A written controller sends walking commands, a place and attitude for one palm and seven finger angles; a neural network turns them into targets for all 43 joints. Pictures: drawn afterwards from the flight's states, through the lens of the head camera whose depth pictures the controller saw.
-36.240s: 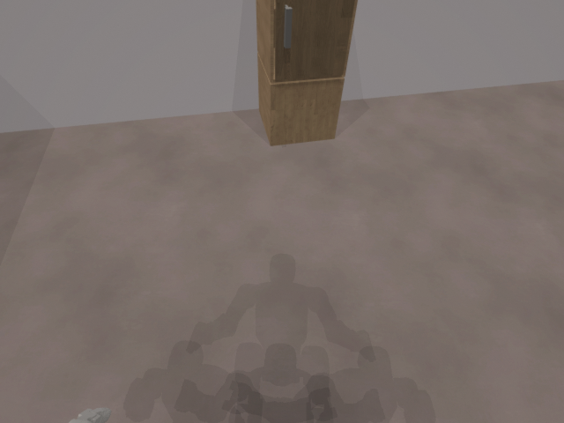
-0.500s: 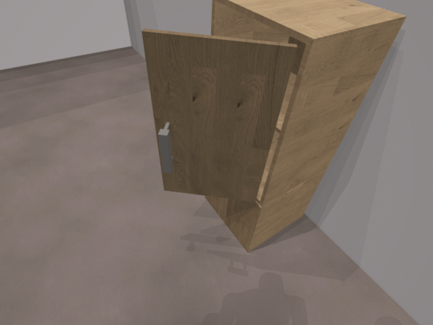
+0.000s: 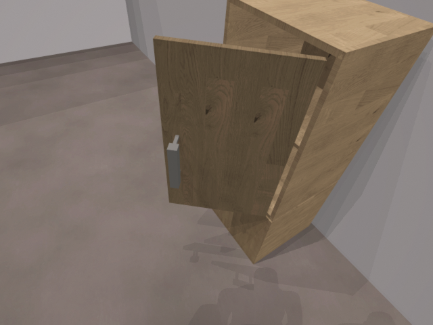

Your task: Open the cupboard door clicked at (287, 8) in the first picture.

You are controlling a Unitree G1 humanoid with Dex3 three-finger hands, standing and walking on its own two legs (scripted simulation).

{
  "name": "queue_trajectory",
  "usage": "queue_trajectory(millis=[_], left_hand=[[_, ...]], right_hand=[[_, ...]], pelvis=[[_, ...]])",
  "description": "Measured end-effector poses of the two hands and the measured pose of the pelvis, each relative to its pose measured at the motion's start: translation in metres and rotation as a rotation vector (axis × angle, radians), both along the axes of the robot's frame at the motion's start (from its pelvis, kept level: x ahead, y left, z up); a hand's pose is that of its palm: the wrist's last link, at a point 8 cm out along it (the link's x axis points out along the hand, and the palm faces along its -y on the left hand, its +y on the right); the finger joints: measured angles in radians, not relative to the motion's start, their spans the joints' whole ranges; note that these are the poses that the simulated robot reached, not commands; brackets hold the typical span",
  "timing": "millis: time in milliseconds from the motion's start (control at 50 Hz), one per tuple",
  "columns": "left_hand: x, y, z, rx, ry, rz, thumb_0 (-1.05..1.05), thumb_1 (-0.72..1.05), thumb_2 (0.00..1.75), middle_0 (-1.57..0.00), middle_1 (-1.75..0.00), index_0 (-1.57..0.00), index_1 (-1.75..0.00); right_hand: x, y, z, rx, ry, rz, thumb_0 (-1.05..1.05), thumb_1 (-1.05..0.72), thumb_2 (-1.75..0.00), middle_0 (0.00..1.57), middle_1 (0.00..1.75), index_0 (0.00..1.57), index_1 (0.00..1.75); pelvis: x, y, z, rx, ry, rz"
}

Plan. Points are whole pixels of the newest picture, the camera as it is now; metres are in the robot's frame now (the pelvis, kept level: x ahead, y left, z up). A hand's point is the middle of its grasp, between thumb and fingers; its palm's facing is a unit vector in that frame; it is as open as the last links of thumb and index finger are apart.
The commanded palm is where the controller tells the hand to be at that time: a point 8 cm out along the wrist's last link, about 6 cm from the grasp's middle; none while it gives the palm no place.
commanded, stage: come to a stop and stand still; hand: left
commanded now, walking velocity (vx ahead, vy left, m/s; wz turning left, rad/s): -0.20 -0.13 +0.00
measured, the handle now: (176, 161) +0.56 +0.15 -0.08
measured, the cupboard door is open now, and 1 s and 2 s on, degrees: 49 49 49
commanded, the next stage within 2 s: look again from close up in 1.36 s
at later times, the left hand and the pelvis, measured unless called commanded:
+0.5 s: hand out of the picture +0.02 +0.18 -0.17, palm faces +0.02 -0.98 -0.20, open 7.3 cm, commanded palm none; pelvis -0.02 +0.00 +0.00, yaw -2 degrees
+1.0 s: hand out of the picture -0.01 +0.19 -0.18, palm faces +0.00 -0.99 -0.17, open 7.4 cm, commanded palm none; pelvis +0.01 +0.03 -0.01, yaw -1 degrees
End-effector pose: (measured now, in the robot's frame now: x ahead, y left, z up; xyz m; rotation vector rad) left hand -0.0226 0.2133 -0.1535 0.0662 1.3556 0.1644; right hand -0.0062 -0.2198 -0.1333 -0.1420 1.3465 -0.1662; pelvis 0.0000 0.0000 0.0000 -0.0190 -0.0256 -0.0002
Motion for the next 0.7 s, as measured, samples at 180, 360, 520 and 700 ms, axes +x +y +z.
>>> queue_trajectory(millis=[180,360,520,700], left_hand=[[0.023,0.032,-0.008,-0.007,0.079,-0.033,0.01,0.92,0.90,-0.20,-0.30,-0.20,-0.30],[0.059,0.037,0.011,0.046,-0.037,-0.092,0.00,0.92,0.90,-0.20,-0.30,-0.20,-0.30],[0.033,0.012,0.018,0.060,-0.087,-0.071,0.00,0.92,0.90,-0.20,-0.30,-0.20,-0.30],[-0.008,0.009,0.001,-0.013,0.026,-0.030,0.00,0.92,0.90,-0.21,-0.30,-0.20,-0.30]], right_hand=[[0.059,0.016,0.008,-0.079,-0.097,0.009,0.02,-0.94,-0.90,0.20,0.30,0.20,0.30],[0.049,0.005,0.006,-0.060,-0.131,-0.021,0.01,-0.92,-0.90,0.20,0.30,0.21,0.30],[0.005,-0.009,-0.006,0.006,-0.037,-0.035,0.01,-0.92,-0.90,0.20,0.30,0.20,0.30],[-0.039,0.005,-0.001,-0.013,0.056,-0.037,0.01,-0.92,-0.90,0.20,0.30,0.20,0.30]], pelvis=[[0.019,0.027,-0.003,0.000,0.012,-0.026],[-0.008,0.020,0.002,-0.009,0.019,-0.051],[-0.023,0.002,0.002,0.012,0.012,-0.033],[-0.018,0.009,-0.001,-0.001,0.028,-0.019]])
